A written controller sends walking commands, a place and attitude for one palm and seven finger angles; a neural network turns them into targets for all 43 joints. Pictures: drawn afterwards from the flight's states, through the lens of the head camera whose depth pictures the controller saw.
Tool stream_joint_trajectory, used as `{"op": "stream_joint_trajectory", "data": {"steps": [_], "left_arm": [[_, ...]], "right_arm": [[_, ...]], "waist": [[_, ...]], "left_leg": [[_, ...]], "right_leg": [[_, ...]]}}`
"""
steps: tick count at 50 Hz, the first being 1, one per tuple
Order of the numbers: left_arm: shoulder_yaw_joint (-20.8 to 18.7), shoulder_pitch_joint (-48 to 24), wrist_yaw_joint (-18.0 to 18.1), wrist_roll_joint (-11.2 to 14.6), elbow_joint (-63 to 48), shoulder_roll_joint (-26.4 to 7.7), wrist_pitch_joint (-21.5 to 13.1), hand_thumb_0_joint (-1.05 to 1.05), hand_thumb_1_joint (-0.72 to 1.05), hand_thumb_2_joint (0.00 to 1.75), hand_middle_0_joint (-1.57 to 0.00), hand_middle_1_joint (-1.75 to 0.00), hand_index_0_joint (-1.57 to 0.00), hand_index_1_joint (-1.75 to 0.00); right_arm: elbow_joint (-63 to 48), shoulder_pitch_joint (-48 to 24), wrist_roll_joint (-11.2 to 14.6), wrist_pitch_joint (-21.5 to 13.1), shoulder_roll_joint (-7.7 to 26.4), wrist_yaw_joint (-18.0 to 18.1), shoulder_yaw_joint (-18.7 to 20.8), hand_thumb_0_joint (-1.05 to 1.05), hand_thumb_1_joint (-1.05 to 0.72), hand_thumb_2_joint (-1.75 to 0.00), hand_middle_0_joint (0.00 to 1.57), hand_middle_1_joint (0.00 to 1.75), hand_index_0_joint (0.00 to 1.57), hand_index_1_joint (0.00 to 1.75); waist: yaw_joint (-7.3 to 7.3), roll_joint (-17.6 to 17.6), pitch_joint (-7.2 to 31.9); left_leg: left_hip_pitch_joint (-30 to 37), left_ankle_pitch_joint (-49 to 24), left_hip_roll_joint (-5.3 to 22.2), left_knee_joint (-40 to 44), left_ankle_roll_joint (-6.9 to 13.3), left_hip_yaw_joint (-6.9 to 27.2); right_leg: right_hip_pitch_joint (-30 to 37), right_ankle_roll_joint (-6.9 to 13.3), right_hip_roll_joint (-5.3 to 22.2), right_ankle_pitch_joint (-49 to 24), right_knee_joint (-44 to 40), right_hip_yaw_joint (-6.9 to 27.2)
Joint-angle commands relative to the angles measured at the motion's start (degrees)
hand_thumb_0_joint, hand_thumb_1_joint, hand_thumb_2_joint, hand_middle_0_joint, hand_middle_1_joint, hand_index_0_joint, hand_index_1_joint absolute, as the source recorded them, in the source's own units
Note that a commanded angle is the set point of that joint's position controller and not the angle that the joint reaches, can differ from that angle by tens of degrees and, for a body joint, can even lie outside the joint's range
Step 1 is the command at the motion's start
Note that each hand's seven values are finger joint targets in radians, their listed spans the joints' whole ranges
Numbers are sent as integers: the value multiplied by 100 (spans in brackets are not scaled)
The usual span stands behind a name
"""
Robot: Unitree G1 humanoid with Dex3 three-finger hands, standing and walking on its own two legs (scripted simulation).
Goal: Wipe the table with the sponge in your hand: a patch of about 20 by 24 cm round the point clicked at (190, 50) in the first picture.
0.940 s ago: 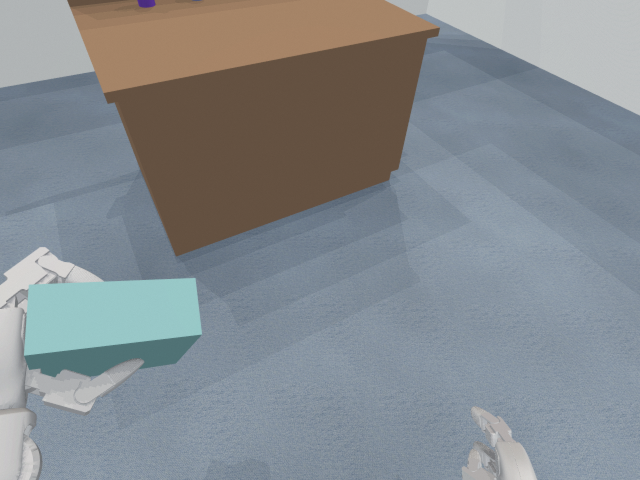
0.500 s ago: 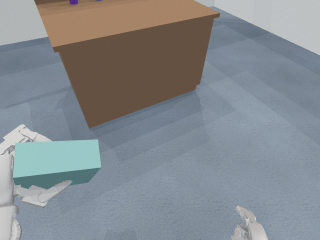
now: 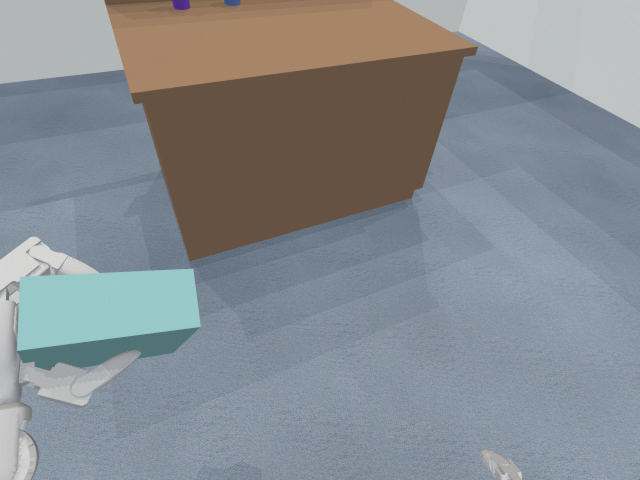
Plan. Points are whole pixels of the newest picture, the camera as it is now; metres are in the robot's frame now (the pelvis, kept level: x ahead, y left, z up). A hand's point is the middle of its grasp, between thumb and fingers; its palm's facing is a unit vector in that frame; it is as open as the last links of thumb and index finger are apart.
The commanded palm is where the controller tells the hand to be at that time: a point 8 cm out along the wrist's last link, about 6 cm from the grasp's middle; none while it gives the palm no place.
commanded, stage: walk to a spot facing it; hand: left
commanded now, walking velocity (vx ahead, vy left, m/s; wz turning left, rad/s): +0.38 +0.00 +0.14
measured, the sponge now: (137, 319) +0.23 +0.20 +0.15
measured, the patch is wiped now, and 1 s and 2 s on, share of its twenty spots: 0.00 0.00 0.00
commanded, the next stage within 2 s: none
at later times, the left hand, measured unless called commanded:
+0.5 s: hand (184, 212) +0.35 +0.18 +0.18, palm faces +0.41 -0.77 -0.49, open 10.0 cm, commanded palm +0.28 +0.23 +0.20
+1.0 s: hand (171, 142) +0.47 +0.23 +0.19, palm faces +0.55 -0.72 -0.42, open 10.0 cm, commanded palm +0.39 +0.26 +0.20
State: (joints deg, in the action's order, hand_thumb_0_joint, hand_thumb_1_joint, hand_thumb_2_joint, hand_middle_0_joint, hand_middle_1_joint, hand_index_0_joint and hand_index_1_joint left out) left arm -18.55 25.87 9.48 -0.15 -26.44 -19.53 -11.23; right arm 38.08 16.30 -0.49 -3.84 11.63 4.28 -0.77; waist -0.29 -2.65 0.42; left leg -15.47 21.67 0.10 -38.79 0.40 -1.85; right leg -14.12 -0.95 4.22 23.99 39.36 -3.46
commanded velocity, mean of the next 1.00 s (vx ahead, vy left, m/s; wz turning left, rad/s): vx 0.37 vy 0.00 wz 0.27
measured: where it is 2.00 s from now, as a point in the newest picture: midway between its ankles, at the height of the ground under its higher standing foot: (342, 401)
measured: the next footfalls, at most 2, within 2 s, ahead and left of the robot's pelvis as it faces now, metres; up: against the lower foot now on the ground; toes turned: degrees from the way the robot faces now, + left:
right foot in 0.34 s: +0.25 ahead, -0.13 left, +0.00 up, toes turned -9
left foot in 0.86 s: +0.35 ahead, +0.09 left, +0.00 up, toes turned +20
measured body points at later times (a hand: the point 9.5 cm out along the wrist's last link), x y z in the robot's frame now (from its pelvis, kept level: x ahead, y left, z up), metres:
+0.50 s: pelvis +0.15 -0.06 +0.00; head +0.18 -0.08 +0.45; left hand +0.32 +0.22 +0.20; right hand +0.33 -0.29 -0.11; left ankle +0.08 +0.07 -0.61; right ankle +0.21 -0.12 -0.72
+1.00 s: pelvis +0.29 -0.05 +0.00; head +0.31 -0.03 +0.45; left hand +0.43 +0.27 +0.21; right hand +0.51 -0.21 -0.08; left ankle +0.31 +0.08 -0.72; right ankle +0.28 -0.17 -0.65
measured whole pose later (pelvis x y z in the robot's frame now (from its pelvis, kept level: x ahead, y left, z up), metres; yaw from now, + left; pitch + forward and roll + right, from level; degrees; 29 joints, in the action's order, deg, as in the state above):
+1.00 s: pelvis +0.29 -0.05 +0.00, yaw +12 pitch -2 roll +1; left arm -21.7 22.5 9.0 0.5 -30.3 -23.8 -10.4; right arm 33.3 9.0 -0.2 -4.4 6.5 2.0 -1.5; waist -1.3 -3.2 -4.3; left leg -19.2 14.5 2.7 -35.5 1.3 -7.4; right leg -26.3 -1.2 5.5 28.4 66.9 -4.0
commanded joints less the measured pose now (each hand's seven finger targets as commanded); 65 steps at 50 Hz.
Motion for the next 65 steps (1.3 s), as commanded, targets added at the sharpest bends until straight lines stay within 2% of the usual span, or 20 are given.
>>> {"op": "stream_joint_trajectory", "data": {"steps": [1,3,8,15,16,17,18,19,21,26,37,40,41,43,44,51,57,58,60,65], "left_arm": [[-670,-893,124,69,-1977,-1084,-605,0,10,130,-120,-160,-120,-160],[-725,-878,99,38,-1829,-1226,-630,0,10,130,-120,-160,-120,-160],[-749,187,-16,94,-1696,-903,-507,0,10,130,-120,-160,-120,-160],[-936,-184,-107,102,-1301,-1083,-416,0,10,130,-120,-160,-120,-160],[-968,-229,-106,86,-1297,-1144,-384,0,10,130,-120,-160,-120,-160],[-1091,-362,-84,33,-1313,-1373,-363,0,10,130,-120,-160,-120,-160],[-1333,-291,-68,66,-1237,-1573,-390,0,10,130,-120,-160,-120,-160],[-1341,-432,-79,181,-1331,-1491,-486,0,10,130,-120,-160,-120,-160],[-1342,-184,-128,138,-1489,-1565,-596,0,10,130,-120,-160,-120,-160],[-1200,-81,-57,139,-1698,-1357,-559,0,10,130,-120,-160,-120,-160],[-779,-416,213,128,-1725,-1096,-269,0,10,130,-120,-160,-120,-160],[-621,-937,285,107,-1880,-1109,-238,0,10,130,-120,-160,-120,-160],[-616,-1056,290,105,-2010,-1143,-283,0,10,130,-120,-160,-120,-160],[-605,-965,260,140,-2040,-1081,-445,0,10,130,-120,-160,-120,-160],[-738,-983,169,72,-1643,-1351,-482,0,10,130,-120,-160,-120,-160],[-1106,298,40,228,-2131,-1028,-590,0,10,130,-120,-160,-120,-160],[-736,-357,-3,151,-1036,-769,-437,0,10,130,-120,-160,-120,-160],[-678,-588,-6,94,-1030,-816,-387,0,10,130,-120,-160,-120,-160],[-1036,-864,91,115,-1014,-1432,-281,0,10,130,-120,-160,-120,-160],[-975,-671,47,53,-1637,-1244,-477,0,10,130,-120,-160,-120,-160]], "right_arm": [[-1030,-621,-27,-385,563,15,241,0,-90,-90,20,30,20,30],[-911,-637,-47,-461,574,-97,314,0,-90,-90,20,30,20,30],[-954,-619,37,-494,584,-169,362,0,-90,-90,20,30,20,30],[-952,-799,9,-462,571,0,325,0,-90,-90,20,30,20,30],[-963,-887,36,-417,553,10,343,0,-90,-90,20,30,20,30],[-1002,-876,80,-363,449,1,360,0,-90,-90,20,30,20,30],[-1218,-1004,70,-348,399,-9,344,0,-90,-90,20,30,20,30],[-1176,-981,26,-380,547,-49,396,0,-90,-90,20,30,20,30],[-1079,-1080,26,-224,581,-115,378,0,-90,-90,20,30,20,30],[-1079,-1062,4,-15,533,-105,346,0,-90,-90,20,30,20,30],[-1461,-863,19,-117,480,-4,323,0,-90,-90,20,30,20,30],[-1421,-717,4,-146,493,40,307,0,-90,-90,20,30,20,30],[-1427,-634,1,-179,544,75,340,0,-90,-90,20,30,20,30],[-1484,-706,8,-267,662,-1,332,0,-90,-90,20,30,20,30],[-1397,-757,30,-292,633,-91,276,0,-90,-90,20,30,20,30],[-1168,-820,69,-475,525,-190,359,0,-90,-90,20,30,20,30],[-1014,-700,113,-480,557,24,358,0,-90,-90,20,30,20,30],[-1041,-707,135,-454,487,46,324,0,-90,-90,20,30,20,30],[-1101,-1048,88,-466,431,44,272,0,-90,-90,20,30,20,30],[-1016,-1193,46,-282,480,-34,267,0,-90,-90,20,30,20,30]], "waist": [[-335,2611,152],[-201,1104,168],[-72,1493,315],[29,1316,481],[114,890,724],[118,-270,1055],[167,-1133,1261],[134,-1076,1129],[115,-433,474],[0,100,285],[229,-458,208],[14,-172,429],[-113,228,648],[-61,2308,777],[-35,1648,629],[108,1695,544],[70,1106,376],[59,547,365],[281,-1708,264],[108,-711,18]], "left_leg": [[1846,-3058,1918,2045,1161,3229],[2512,-3794,2235,1649,1433,3309],[1958,-3377,1434,1798,967,1207],[452,-3390,1200,524,676,270],[8,-2858,1023,-360,568,166],[-976,-1640,617,-2005,369,-214],[-2141,865,-128,-3598,199,-35],[-2012,782,100,-4157,117,532],[-2218,260,479,-4532,-44,554],[-2126,-570,772,-3281,-192,128],[-1318,-523,424,-33,-3,-921],[7,-744,113,801,67,-1182],[866,-864,142,1112,196,-992],[2348,-2551,2267,1902,1378,2850],[1900,-2093,2539,2128,1618,3369],[-104,-628,1617,2279,1061,950],[-576,497,1124,1175,573,290],[-923,695,784,274,411,-35],[-2839,1262,103,-2795,24,-139],[-2095,431,687,-2536,-178,-5]], "right_leg": [[-2448,-19,-378,883,2412,-166],[-3289,53,-65,1130,2756,356],[-2670,-63,-30,-339,1695,-295],[646,11,-548,-1309,-759,-1064],[1482,105,-326,-1435,-1016,-781],[2361,533,807,-1467,-1171,644],[2721,1200,2084,-2380,-1687,3151],[2008,1139,2233,-1310,-2220,3371],[959,1188,2223,-149,-2408,2733],[246,945,1752,-990,-2532,689],[1157,897,1660,-2056,-2101,16],[770,704,1463,-2432,-898,-439],[340,485,1219,-2804,233,-691],[-1933,-21,-42,823,2890,-521],[-2270,55,30,1137,3332,187],[-1095,-161,274,-165,1442,-223],[537,-263,-215,-436,-888,-889],[808,-70,188,-99,-1465,-315],[1581,1040,2499,-378,-2525,2955],[1002,797,1981,-2829,-1970,409]]}}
